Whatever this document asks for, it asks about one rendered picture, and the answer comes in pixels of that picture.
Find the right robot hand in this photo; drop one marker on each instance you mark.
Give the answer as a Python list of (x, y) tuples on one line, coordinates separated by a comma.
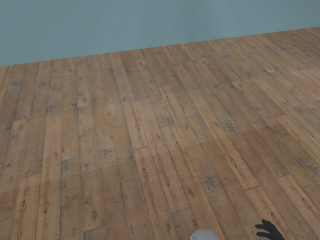
[(268, 226)]

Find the right robot thigh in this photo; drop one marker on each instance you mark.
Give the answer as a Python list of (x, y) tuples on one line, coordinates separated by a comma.
[(204, 234)]

